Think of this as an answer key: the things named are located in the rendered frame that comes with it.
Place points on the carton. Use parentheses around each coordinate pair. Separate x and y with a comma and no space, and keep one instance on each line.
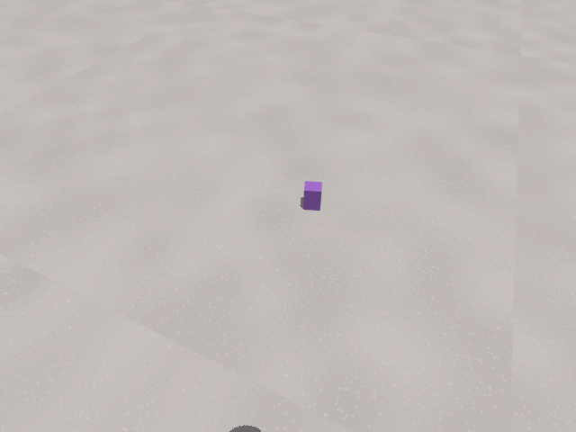
(312,196)

